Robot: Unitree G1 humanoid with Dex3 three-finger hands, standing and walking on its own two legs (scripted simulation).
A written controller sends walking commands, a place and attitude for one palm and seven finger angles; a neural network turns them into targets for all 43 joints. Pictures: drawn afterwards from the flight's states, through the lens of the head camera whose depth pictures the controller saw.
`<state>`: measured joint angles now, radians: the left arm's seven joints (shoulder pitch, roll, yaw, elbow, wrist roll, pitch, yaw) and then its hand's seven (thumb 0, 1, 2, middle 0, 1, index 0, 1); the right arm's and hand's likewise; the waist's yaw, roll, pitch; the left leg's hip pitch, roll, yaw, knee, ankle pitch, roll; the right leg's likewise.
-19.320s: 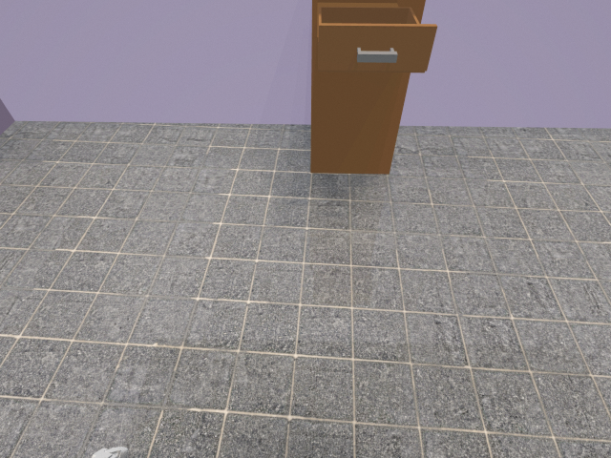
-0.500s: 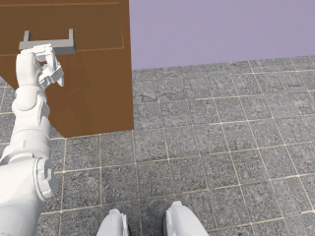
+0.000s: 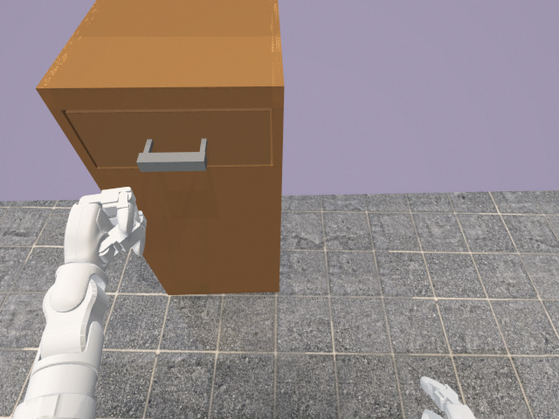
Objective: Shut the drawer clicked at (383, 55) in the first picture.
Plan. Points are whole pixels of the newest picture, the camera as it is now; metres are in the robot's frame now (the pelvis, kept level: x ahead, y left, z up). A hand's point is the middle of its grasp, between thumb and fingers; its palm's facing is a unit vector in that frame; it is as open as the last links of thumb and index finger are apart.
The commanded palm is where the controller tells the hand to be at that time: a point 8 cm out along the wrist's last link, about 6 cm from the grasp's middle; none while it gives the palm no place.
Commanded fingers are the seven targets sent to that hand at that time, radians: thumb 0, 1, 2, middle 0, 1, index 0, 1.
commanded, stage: draw the hand back to the body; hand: left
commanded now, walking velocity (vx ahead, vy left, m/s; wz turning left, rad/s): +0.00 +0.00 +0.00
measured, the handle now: (174, 153) +0.57 +0.22 +0.02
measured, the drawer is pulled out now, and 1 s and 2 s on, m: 0.00 0.00 0.00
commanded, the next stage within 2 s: step back with the hand held close in 0.94 s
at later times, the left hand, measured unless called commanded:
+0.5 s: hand (57, 303) +0.22 +0.23 +0.15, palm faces +0.33 -0.90 -0.30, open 3.3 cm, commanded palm +0.17 +0.27 +0.17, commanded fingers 0.00 0.90 0.90 -1.40 -1.60 -1.40 -1.60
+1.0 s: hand out of the picture +0.15 +0.23 +0.18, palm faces +0.43 -0.82 -0.39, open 3.3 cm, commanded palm +0.10 +0.27 +0.21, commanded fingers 0.00 0.90 0.90 -1.40 -1.60 -1.40 -1.60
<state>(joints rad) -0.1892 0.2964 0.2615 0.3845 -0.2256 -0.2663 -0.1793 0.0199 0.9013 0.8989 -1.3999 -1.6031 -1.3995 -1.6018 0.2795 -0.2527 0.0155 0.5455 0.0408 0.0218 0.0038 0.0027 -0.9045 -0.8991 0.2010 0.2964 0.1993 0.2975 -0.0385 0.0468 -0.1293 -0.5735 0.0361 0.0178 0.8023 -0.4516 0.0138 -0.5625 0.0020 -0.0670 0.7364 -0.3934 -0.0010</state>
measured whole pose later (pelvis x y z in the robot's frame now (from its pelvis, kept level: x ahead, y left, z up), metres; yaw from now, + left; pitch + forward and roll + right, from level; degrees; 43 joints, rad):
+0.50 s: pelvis -0.02 +0.00 +0.03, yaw +0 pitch -3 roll +0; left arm 0.25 0.31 0.18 -0.15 -0.07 -0.06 0.09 0.02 0.90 0.90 -1.40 -1.60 -1.40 -1.60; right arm 0.19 -0.24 0.06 0.59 0.02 -0.04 -0.06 0.01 -0.90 -0.90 0.20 0.30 0.20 0.30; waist 0.04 0.06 -0.01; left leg -0.13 0.01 0.03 0.46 -0.28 0.01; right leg -0.14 -0.01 -0.06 0.44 -0.25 0.00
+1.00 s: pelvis -0.02 -0.01 +0.03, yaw +1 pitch -4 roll -1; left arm 0.52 0.30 0.27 -0.42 -0.06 -0.10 0.11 0.02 0.89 0.90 -1.41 -1.60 -1.41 -1.60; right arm 0.20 -0.23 0.03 0.62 0.00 -0.12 -0.07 0.01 -0.90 -0.90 0.20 0.30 0.20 0.30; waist 0.07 0.08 0.02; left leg -0.09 0.02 0.02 0.44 -0.27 0.00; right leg -0.09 0.00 -0.07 0.40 -0.24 -0.01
